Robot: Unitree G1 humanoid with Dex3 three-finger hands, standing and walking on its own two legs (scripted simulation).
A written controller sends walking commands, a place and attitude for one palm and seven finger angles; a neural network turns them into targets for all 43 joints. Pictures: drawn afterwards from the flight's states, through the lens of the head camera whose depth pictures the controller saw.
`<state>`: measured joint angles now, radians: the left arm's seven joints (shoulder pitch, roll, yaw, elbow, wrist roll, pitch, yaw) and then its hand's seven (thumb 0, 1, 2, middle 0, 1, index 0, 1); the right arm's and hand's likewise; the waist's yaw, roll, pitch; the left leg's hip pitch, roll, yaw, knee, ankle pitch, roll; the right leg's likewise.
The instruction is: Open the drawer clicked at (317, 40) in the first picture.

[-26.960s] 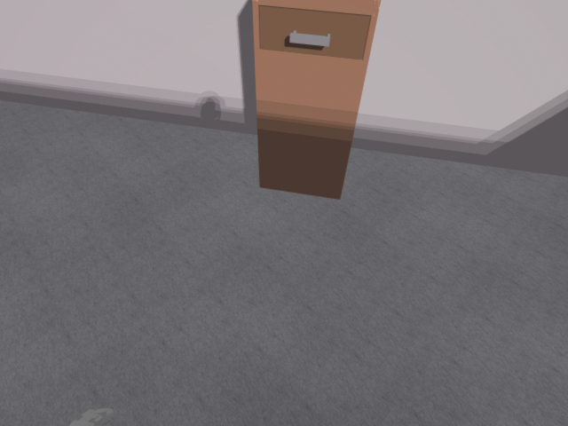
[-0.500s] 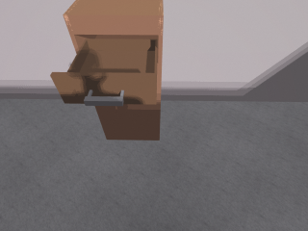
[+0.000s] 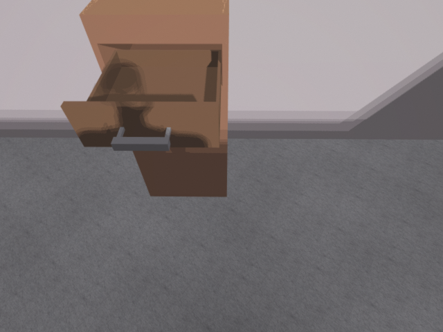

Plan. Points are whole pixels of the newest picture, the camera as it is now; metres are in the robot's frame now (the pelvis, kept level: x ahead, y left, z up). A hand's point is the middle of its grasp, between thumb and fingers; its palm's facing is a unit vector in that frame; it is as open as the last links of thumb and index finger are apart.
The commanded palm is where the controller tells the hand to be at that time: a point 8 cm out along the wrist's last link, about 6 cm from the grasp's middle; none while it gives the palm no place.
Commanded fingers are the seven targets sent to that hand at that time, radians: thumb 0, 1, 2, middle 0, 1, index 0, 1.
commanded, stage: look to check the result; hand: left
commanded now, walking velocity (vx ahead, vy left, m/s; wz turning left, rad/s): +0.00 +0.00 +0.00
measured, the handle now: (143, 137) +0.54 +0.23 +0.00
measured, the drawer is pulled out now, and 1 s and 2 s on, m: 0.30 0.30 0.30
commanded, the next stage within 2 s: stand and wait in 0.16 s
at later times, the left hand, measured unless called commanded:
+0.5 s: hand out of the picture +0.10 +0.24 -0.16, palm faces -0.04 -0.94 -0.34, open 7.4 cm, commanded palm none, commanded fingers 0.00 0.90 0.90 -0.20 -0.30 -0.20 -0.30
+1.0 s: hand out of the picture +0.10 +0.25 -0.16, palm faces -0.05 -0.94 -0.35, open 7.4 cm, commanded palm none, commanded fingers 0.00 0.90 0.90 -0.20 -0.30 -0.20 -0.30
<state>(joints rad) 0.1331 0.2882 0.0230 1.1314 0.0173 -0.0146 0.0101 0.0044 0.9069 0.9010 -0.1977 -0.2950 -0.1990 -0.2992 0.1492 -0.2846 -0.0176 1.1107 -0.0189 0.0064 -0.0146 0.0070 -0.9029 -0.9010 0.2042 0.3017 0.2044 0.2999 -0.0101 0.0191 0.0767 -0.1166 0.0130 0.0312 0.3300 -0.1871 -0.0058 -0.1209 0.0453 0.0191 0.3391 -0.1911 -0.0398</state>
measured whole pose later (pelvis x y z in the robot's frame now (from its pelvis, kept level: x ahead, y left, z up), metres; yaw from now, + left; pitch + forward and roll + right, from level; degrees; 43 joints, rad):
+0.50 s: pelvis +0.01 -0.01 +0.00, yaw -1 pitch -1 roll +0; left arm 0.09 0.33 0.02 1.11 0.02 -0.02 0.01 0.00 0.91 0.90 -0.20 -0.30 -0.20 -0.30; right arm 0.11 -0.33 -0.02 1.10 -0.02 0.01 -0.01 0.01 -0.90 -0.90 0.21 0.30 0.21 0.30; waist -0.02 0.01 0.07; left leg -0.09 0.03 0.04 0.32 -0.20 -0.02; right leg -0.10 0.06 0.03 0.32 -0.19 -0.05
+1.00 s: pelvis +0.01 +0.00 +0.00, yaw -1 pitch -2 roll +0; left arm 0.09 0.34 0.02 1.11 0.02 -0.02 0.00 0.00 0.91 0.90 -0.20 -0.30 -0.20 -0.30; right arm 0.10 -0.33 -0.01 1.10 -0.02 0.01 -0.01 0.01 -0.90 -0.90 0.21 0.30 0.21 0.30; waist -0.01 0.00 0.08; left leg -0.08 0.02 0.04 0.30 -0.19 -0.01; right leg -0.09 0.06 0.03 0.30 -0.19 -0.04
